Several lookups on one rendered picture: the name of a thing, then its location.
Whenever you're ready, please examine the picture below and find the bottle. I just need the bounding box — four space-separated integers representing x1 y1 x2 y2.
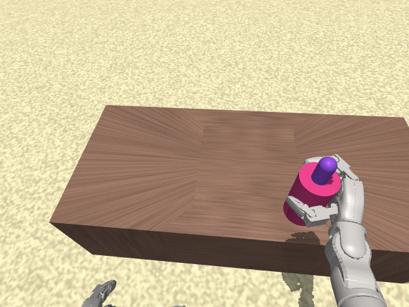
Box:
283 157 341 226

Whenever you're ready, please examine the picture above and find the left robot hand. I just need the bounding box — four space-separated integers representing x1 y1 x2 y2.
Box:
81 280 116 307

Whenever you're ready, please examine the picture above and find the right robot arm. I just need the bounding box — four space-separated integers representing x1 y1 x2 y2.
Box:
325 221 387 307

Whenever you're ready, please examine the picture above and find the right robot hand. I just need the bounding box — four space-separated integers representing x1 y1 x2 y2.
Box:
286 154 364 227

